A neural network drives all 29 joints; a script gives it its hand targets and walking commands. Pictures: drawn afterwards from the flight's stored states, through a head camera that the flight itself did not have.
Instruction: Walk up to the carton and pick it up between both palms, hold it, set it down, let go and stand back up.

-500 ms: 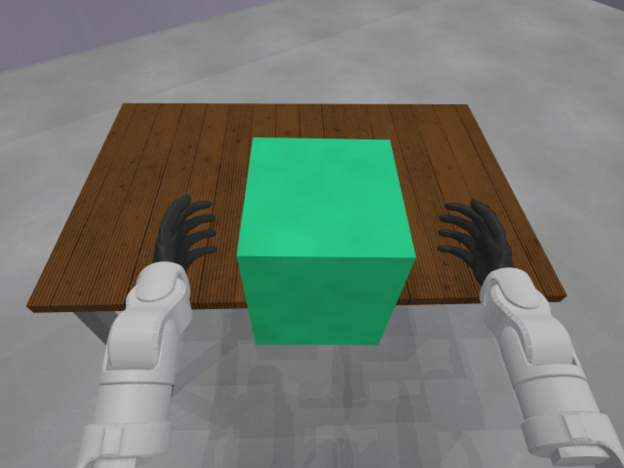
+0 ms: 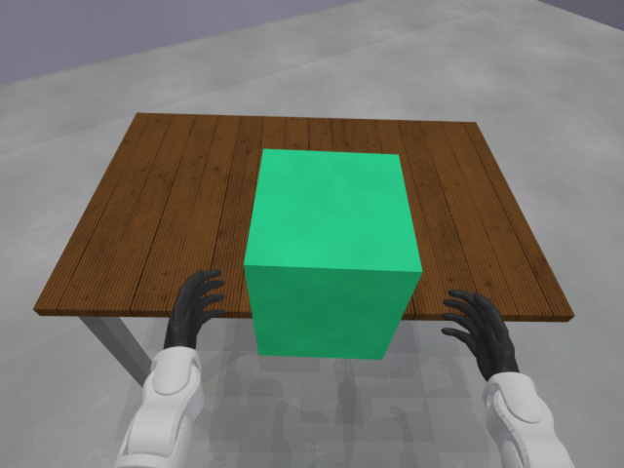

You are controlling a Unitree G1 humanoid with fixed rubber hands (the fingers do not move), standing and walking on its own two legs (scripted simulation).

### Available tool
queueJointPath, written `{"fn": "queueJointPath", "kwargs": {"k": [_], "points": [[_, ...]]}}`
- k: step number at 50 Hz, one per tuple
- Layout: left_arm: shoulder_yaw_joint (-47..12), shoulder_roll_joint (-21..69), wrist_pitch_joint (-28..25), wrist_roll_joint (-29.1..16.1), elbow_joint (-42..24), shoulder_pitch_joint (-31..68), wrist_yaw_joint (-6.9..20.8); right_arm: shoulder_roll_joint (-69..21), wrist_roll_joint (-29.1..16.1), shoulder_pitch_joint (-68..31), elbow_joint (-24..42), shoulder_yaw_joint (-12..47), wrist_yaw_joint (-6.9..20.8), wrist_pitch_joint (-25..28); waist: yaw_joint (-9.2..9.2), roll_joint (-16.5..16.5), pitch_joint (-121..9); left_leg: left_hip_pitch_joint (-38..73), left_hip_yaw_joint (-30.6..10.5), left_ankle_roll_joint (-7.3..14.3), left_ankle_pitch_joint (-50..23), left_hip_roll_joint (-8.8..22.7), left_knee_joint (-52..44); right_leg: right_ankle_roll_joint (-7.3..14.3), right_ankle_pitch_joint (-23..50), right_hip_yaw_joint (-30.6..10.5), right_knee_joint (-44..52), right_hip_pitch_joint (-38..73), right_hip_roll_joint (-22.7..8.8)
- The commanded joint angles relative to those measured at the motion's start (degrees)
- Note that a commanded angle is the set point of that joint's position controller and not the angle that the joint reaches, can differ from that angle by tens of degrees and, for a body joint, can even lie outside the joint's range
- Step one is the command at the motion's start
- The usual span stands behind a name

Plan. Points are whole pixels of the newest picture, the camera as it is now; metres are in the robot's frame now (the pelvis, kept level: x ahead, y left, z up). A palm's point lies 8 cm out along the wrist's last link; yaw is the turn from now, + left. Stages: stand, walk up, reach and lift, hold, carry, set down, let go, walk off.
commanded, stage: set down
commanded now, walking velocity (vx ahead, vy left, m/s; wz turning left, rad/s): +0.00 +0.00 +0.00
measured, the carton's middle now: (325, 259) +0.41 -0.01 +0.00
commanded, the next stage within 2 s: let go in 0.34 s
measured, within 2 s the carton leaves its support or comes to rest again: neither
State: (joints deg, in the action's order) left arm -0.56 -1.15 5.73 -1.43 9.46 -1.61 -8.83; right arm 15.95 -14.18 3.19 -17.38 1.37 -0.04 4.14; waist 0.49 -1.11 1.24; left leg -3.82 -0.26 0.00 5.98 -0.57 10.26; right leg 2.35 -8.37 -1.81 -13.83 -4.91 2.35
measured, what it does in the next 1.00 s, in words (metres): stands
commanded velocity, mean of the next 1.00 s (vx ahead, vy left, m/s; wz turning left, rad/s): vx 0.00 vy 0.00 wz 0.00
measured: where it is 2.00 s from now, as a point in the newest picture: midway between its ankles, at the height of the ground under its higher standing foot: outside the picture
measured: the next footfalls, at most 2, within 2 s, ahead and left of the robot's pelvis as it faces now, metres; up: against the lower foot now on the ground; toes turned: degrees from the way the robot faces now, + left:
none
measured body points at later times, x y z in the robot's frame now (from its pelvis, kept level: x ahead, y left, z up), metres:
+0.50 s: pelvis +0.00 +0.01 -0.01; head +0.00 +0.01 +0.44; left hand +0.23 +0.18 -0.03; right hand +0.22 -0.22 -0.04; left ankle -0.01 +0.12 -0.75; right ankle -0.01 -0.09 -0.75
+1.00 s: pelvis +0.02 +0.03 -0.02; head +0.04 +0.04 +0.43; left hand +0.20 +0.25 -0.10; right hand +0.18 -0.21 -0.11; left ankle -0.01 +0.12 -0.75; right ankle -0.01 -0.09 -0.75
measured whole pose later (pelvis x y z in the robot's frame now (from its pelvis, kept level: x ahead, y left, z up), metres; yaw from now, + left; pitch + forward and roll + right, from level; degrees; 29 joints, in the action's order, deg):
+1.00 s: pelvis +0.02 +0.03 -0.02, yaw -1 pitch +3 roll +0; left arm -0.5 -12.6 7.9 0.9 22.3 -14.6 -1.3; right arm 12.4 -1.3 8.8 -46.6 1.6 -0.7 15.8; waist -0.2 -2.0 -1.2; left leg -14.1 1.0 1.8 17.0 -2.2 28.1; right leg 0.2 -17.9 -2.7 -29.0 -14.0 1.0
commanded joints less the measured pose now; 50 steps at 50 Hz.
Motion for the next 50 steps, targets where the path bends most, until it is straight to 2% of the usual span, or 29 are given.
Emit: {"fn": "queueJointPath", "kwargs": {"k": [1,11,17,20,24,27,31,34,36,38,40,44,47,50], "points": [[-1.28,-1.51,-7.18,0.95,-6.22,5.67,-0.35,6.05,0.35,-4.06,7.18,-2.91,0.54,6.0,0.15,-3.0,-12.59,0.29,-1.41,1.48,-10.41,-0.85,1.14,-0.62,18.09,-3.71,-0.87,6.45,-3.12],[-4.04,-1.27,-16.79,0.95,0.03,-1.43,-0.64,5.18,0.98,2.42,0.04,-3.08,1.9,15.08,0.46,-1.94,-9.13,-2.64,-1.65,1.11,-7.35,-0.51,3.64,-0.23,12.41,-3.0,-2.92,0.91,-2.81],[-6.51,-1.99,-19.78,-0.93,1.19,1.07,-1.91,6.18,1.34,-1.52,-1.48,-4.19,3.36,17.67,0.79,-2.86,-8.33,-4.18,-1.39,1.57,-0.9,0.5,5.28,-0.14,2.86,-1.99,-3.73,-5.84,-2.5],[-5.19,-3.01,-18.12,-0.26,3.83,-2.61,-1.35,4.82,1.6,2.61,-6.03,-3.46,3.21,17.11,0.56,-3.98,-8.41,-4.19,-1.05,1.66,-0.4,0.29,5.85,-0.72,3.09,-2.05,-3.82,-5.25,-2.64],[-1.49,-4.96,-13.99,2.14,6.46,-8.51,1.17,2.36,3.08,8.52,-12.48,-1.1,1.42,17.27,-0.35,-4.6,-8.83,-4.65,-1.28,0.82,-2.59,-0.95,6.51,-1.21,10.79,-3.0,-4.69,0.17,-3.18],[1.46,-7.86,-10.86,3.43,8.34,-10.68,3.38,0.26,5.26,9.64,-16.05,0.46,-0.14,17.46,-0.53,-3.87,-6.29,-6.58,-1.57,0.37,-0.6,-1.68,6.29,-1.4,13.31,-3.58,-5.07,1.58,-3.52],[3.07,-12.34,-7.29,3.12,9.54,-7.97,5.59,-0.09,9.12,5.33,-18.27,-0.55,-1.34,16.31,-0.19,-0.68,-1.94,-9.41,-0.98,0.29,5.65,-1.38,6.9,-1.23,5.8,-3.25,-6.18,-2.7,-3.29],[1.75,-14.44,-4.5,1.86,8.5,-5.42,5.76,1.44,11.69,1.72,-18.94,-2.68,-1.22,14.88,-0.01,1.5,-0.82,-11.28,-0.54,0.03,9.77,-0.14,8.46,-0.58,-0.99,-2.22,-8.52,-7.07,-2.35],[0.67,-15.42,-2.52,1.09,7.63,-5.27,5.77,2.38,12.97,1.21,-19.6,-3.79,-1.05,13.9,-0.59,1.86,-2.2,-11.96,-0.53,-0.24,10.15,0.47,9.81,-0.49,-1.42,-1.51,-10.55,-8.28,-1.99],[-0.07,-15.89,-0.89,0.68,6.85,-6.38,5.93,2.73,13.7,1.9,-20.51,-4.11,-0.91,13.27,-1.11,1.64,-4.79,-11.01,-0.79,-0.6,6.26,0.68,11.46,-0.51,1.4,-1.13,-12.16,-8.36,-1.76],[-0.22,-15.98,0.36,0.93,6.37,-8.72,6.28,2.62,13.8,3.21,-21.72,-3.51,-0.77,13.01,-1.2,1.24,-7.89,-8.72,-1.39,-1.14,-1.48,0.42,13.19,-0.6,7.18,-1.04,-13.29,-7.43,-1.3],[1.04,-16.28,1.35,2.0,6.99,-13.75,7.09,2.11,13.17,5.15,-23.85,-1.52,-0.7,12.98,-0.23,0.54,-11.28,-4.82,-2.65,-2.02,-16.32,-0.48,15.18,-1.35,16.88,-0.85,-13.96,-5.87,0.04],[2.09,-16.57,1.19,2.57,7.45,-15.39,7.5,2.3,12.56,5.29,-24.58,-0.89,-0.76,13.1,0.44,0.62,-11.72,-3.04,-3.13,-2.32,-21.92,-0.8,15.62,-1.73,18.85,-0.68,-13.6,-6.4,0.75],[2.39,-16.77,1.12,2.96,6.78,-15.1,7.76,3.01,12.29,4.91,-25.7,-1.18,-0.95,13.22,0.24,1.81,-11.31,-1.55,-3.4,-2.74,-23.17,-0.75,15.46,-1.67,17.53,-0.42,-12.78,-8.16,1.08]]}}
